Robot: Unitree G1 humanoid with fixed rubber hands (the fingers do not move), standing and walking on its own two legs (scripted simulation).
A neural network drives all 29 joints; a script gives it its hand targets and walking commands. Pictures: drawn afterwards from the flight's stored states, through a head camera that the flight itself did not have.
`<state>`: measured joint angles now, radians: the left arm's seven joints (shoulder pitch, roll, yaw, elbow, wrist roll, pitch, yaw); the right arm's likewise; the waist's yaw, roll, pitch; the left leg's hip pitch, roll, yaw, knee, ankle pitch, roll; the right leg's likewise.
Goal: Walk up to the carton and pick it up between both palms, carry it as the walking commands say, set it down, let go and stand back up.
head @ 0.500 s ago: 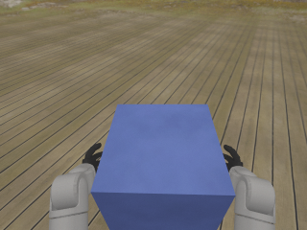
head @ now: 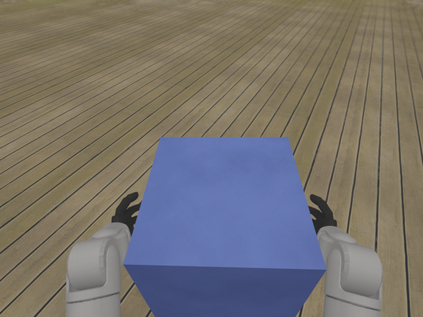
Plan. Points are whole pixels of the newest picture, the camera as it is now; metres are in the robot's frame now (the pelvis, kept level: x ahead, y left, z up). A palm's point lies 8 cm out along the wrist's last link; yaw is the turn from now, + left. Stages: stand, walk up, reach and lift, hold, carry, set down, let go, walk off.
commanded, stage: carry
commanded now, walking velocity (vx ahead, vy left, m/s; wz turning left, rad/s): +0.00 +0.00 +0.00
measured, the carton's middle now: (223, 229) +0.29 -0.01 +0.04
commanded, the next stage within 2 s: none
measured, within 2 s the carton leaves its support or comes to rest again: neither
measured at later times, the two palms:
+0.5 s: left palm (122, 233) +0.25 +0.17 +0.08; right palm (322, 235) +0.25 -0.18 +0.09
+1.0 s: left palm (122, 236) +0.25 +0.17 +0.08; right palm (319, 237) +0.25 -0.18 +0.08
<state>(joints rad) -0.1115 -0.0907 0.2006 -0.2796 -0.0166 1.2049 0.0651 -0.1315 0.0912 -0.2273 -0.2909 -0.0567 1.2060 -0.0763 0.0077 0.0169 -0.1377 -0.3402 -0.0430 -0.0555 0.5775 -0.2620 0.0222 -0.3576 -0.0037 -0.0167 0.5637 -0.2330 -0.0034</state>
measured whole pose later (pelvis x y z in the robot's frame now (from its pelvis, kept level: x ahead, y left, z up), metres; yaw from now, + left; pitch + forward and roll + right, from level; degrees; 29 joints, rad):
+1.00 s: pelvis +0.00 +0.00 +0.00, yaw +0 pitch +1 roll +0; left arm -0.07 -0.10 0.20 -0.27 -0.01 1.12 0.06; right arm -0.11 0.10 -0.23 -0.24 -0.05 1.10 -0.04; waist 0.01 0.01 -0.13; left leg -0.34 -0.04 -0.06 0.58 -0.26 0.02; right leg -0.36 0.00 -0.02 0.56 -0.23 0.00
